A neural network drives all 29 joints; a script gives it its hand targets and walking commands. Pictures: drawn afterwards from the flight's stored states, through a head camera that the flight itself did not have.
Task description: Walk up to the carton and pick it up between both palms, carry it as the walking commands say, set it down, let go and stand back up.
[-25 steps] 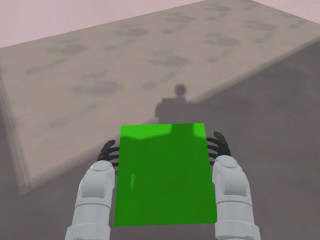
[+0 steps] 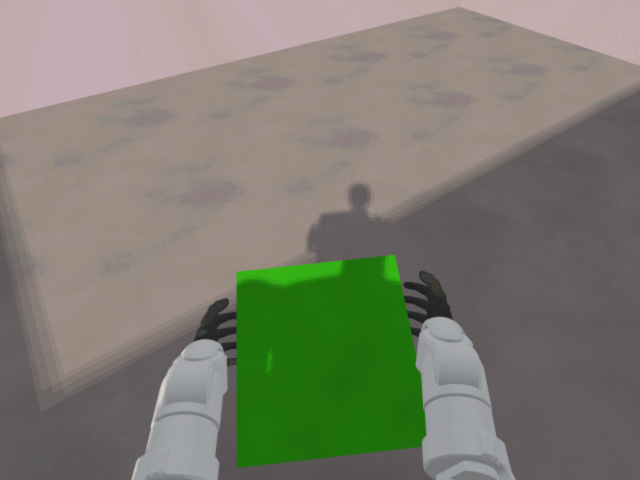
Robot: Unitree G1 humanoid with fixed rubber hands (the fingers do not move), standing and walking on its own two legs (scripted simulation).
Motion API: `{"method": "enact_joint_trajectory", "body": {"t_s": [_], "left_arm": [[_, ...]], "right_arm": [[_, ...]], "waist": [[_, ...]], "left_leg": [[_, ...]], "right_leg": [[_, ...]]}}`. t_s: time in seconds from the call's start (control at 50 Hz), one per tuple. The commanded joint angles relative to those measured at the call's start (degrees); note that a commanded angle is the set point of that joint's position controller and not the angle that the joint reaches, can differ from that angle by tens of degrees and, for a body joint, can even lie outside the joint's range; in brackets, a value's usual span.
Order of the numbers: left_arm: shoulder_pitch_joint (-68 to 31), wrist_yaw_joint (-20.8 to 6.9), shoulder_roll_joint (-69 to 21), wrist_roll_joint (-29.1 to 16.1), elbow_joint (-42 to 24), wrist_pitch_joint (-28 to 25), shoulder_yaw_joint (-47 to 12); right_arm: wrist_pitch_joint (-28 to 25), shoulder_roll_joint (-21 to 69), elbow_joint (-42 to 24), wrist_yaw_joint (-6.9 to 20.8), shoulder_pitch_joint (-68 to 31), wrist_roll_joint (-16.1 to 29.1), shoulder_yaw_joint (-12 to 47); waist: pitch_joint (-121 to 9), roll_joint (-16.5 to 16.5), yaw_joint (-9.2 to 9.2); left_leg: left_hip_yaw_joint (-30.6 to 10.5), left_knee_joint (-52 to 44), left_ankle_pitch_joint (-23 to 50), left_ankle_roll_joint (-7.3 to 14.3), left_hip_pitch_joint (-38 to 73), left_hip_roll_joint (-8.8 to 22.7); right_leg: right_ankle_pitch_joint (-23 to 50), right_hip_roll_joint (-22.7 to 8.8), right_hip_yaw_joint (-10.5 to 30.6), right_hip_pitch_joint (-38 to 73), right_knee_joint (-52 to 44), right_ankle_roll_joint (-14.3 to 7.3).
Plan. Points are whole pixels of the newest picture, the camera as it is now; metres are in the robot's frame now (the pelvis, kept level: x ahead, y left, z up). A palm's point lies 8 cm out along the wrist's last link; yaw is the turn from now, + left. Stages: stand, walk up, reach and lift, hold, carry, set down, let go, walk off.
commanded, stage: set down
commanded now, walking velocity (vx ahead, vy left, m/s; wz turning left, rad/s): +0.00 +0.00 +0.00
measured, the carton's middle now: (326, 365) +0.32 +0.00 -0.09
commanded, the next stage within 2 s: none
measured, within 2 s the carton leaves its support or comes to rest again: neither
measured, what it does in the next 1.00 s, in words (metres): stands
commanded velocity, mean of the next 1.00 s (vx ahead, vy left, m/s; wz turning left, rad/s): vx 0.00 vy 0.00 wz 0.00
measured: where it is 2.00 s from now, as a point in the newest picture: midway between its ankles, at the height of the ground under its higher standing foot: outside the picture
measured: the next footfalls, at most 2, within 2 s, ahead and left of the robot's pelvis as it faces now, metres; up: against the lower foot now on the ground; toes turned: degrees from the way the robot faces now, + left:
none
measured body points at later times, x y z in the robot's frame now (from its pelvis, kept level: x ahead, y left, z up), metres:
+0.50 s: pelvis +0.02 +0.00 -0.01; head +0.12 -0.01 +0.43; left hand +0.33 +0.16 -0.07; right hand +0.35 -0.15 -0.06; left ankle +0.03 +0.10 -0.73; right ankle +0.07 -0.11 -0.73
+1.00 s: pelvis -0.01 +0.01 -0.05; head +0.23 +0.01 +0.33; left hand +0.33 +0.16 -0.19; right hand +0.34 -0.15 -0.18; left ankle +0.03 +0.10 -0.73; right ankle +0.07 -0.11 -0.73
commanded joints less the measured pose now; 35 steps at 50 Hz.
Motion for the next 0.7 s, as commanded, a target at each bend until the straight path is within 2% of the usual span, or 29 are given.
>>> {"method": "enact_joint_trajectory", "body": {"t_s": [0.0, 0.02, 0.04, 0.08, 0.1, 0.12, 0.14, 0.16, 0.18, 0.2, 0.24, 0.32, 0.34, 0.36, 0.38, 0.44, 0.46, 0.52, 0.6, 0.64, 0.68], "left_arm": [[-47.2, -20.6, -50.4, -8.8, -5.1, -9.2, -27.2], [-47.5, -20.6, -49.8, -8.3, -5.0, -9.9, -26.9], [-47.7, -20.7, -49.6, -8.0, -4.6, -10.6, -26.7], [-48.3, -20.6, -48.5, -7.7, -4.4, -11.9, -26.6], [-48.6, -20.6, -47.9, -7.4, -4.0, -12.6, -26.2], [-48.1, -20.6, -47.2, -7.0, -4.1, -13.3, -26.1], [-47.6, -20.5, -46.5, -6.6, -3.5, -13.9, -25.5], [-47.6, -20.4, -46.4, -6.6, -3.5, -14.8, -25.7], [-47.3, -20.4, -45.7, -6.3, -3.5, -15.3, -25.6], [-47.1, -20.2, -44.6, -5.8, -3.6, -16.0, -25.3], [-46.0, -19.7, -43.7, -4.8, -3.0, -17.1, -24.6], [-43.0, -18.9, -41.1, -3.4, -2.5, -20.5, -24.0], [-43.0, -18.6, -40.7, -3.5, -2.7, -21.5, -24.5], [-41.2, -18.3, -39.7, -2.9, -1.9, -22.4, -23.8], [-40.0, -17.9, -39.7, -2.8, -2.0, -23.2, -24.4], [-36.4, -17.0, -37.3, -2.6, -1.0, -26.1, -24.7], [-34.7, -16.6, -36.1, -2.3, -0.6, -27.1, -24.1], [-33.2, -15.1, -33.6, -2.8, -0.8, -30.4, -25.1], [-33.4, -12.3, -28.3, -4.6, -0.7, -35.0, -26.7], [-32.8, -10.8, -25.4, -5.4, 0.9, -37.3, -26.9], [-31.5, -8.9, -21.4, -6.6, 2.2, -39.3, -26.7]], "right_arm": [[-1.4, 58.8, 14.6, 19.0, -19.7, 11.8, 25.7], [-2.1, 58.1, 15.3, 18.9, -18.6, 10.7, 24.7], [-2.9, 57.6, 15.0, 18.8, -19.3, 10.8, 24.8], [-4.0, 57.1, 16.8, 18.7, -18.7, 9.9, 23.6], [-4.7, 57.1, 16.9, 18.3, -18.8, 9.8, 23.5], [-5.6, 56.5, 16.7, 18.4, -18.9, 9.6, 23.4], [-6.1, 56.3, 16.8, 18.2, -19.0, 9.7, 23.7], [-7.0, 56.2, 16.3, 18.0, -19.8, 9.5, 24.0], [-7.5, 55.5, 17.0, 17.7, -18.8, 9.3, 24.0], [-8.2, 54.9, 16.6, 17.5, -19.3, 8.9, 23.6], [-9.2, 54.0, 17.9, 17.2, -18.3, 8.1, 22.8], [-12.7, 51.5, 17.1, 15.9, -17.0, 6.6, 22.4], [-13.5, 51.1, 17.3, 15.4, -15.9, 6.0, 22.2], [-14.3, 50.7, 17.1, 15.0, -15.2, 5.6, 21.9], [-15.3, 50.0, 17.8, 14.6, -13.5, 5.4, 21.4], [-18.2, 48.1, 16.9, 13.0, -11.4, 4.6, 22.1], [-19.2, 47.7, 16.3, 12.4, -11.3, 4.6, 22.7], [-22.4, 44.6, 16.9, 11.3, -9.8, 5.0, 23.6], [-27.5, 37.7, 17.0, 9.0, -9.4, 4.7, 22.9], [-30.3, 34.1, 15.8, 7.5, -11.8, 5.6, 24.0], [-32.6, 28.4, 15.3, 5.6, -12.1, 6.0, 24.1]], "waist": [[-19.4, 0.8, -1.09], [-18.4, 0.4, -2.21], [-18.5, 1.1, -1.85], [-17.8, 0.7, -2.54], [-17.6, 1.4, -2.31], [-17.3, 0.5, -2.62], [-17.8, 1.4, -1.83], [-18.1, 0.1, -2.26], [-17.9, 1.3, -1.99], [-17.4, 0.5, -2.54], [-16.7, 0.9, -2.32], [-17.3, -0.1, -2.67], [-17.6, -0.7, -3.48], [-17.6, -1.1, -3.09], [-19.1, -0.6, -3.93], [-22.3, -2.0, -4.05], [-23.7, -2.2, -2.97], [-26.9, -2.2, -2.14], [-30.0, -2.9, -3.29], [-31.9, -3.5, -2.76], [-32.3, -4.1, -3.27]], "left_leg": [[-13.6, -8.7, -0.9, 2.3, -6.8, -4.9], [-13.7, -8.2, -0.6, 2.2, -7.3, -4.7], [-13.7, -7.6, -1.2, 2.2, -8.6, -5.0], [-13.7, -7.0, -1.7, 2.1, -9.9, -4.7], [-13.6, -6.4, -1.5, 2.2, -11.2, -5.0], [-13.8, -5.8, -1.4, 2.3, -11.2, -4.9], [-13.5, -5.3, -1.1, 2.3, -11.6, -5.1], [-13.8, -4.8, -1.2, 2.5, -12.2, -5.1], [-13.5, -4.4, -0.8, 2.3, -13.1, -5.2], [-13.7, -3.9, -1.1, 2.4, -13.6, -5.3], [-13.8, -3.3, -0.8, 2.3, -14.1, -5.5], [-13.3, -1.3, 2.2, 2.5, -16.9, -6.5], [-13.4, -0.6, 3.4, 2.4, -17.5, -6.8], [-13.5, 0.2, 4.7, 2.5, -17.9, -6.9], [-13.3, 0.7, 6.7, 2.2, -18.1, -7.1], [-13.1, 3.2, 11.7, 2.0, -20.6, -7.8], [-12.9, 4.0, 12.3, 2.1, -21.6, -8.1], [-12.7, 5.4, 14.5, 1.9, -24.1, -8.2], [-12.3, 7.9, 15.4, 1.5, -26.6, -8.1], [-11.9, 9.5, 14.9, 1.4, -28.9, -8.4], [-11.6, 10.9, 14.5, 1.3, -30.1, -8.3]], "right_leg": [[0.8, 2.4, 15.8, 22.4, -0.3, -0.6], [1.2, 2.4, 15.8, 21.4, 0.0, -0.7], [0.2, 2.3, 16.3, 21.4, 0.2, -0.9], [0.1, 2.5, 16.0, 20.1, 1.0, -0.8], [-0.1, 2.3, 16.7, 20.2, 1.3, -1.0], [0.1, 2.4, 16.4, 18.5, 1.7, -0.9], [0.3, 2.3, 16.8, 18.2, 2.0, -0.9], [0.0, 2.4, 16.7, 18.0, 2.5, -0.8], [0.4, 2.2, 17.2, 17.7, 2.7, -1.0], [0.4, 2.4, 16.7, 16.0, 3.2, -0.8], [0.0, 2.4, 16.7, 14.1, 4.0, -0.8], [4.8, 2.5, 16.5, 11.5, 5.9, -0.3], [6.3, 2.5, 16.5, 10.8, 6.3, -0.1], [7.8, 2.6, 16.4, 9.3, 7.1, 0.2], [10.3, 2.7, 16.3, 9.2, 7.7, 0.2], [18.3, 2.8, 16.6, 8.3, 9.9, 0.9], [20.5, 2.7, 17.0, 8.6, 10.6, 1.1], [25.5, 2.7, 17.4, 7.2, 12.7, 1.4], [27.1, 3.3, 16.3, 2.2, 15.5, 1.8], [26.3, 3.5, 16.0, 0.2, 17.0, 2.1], [24.8, 4.0, 15.2, -2.6, 18.3, 2.3]]}}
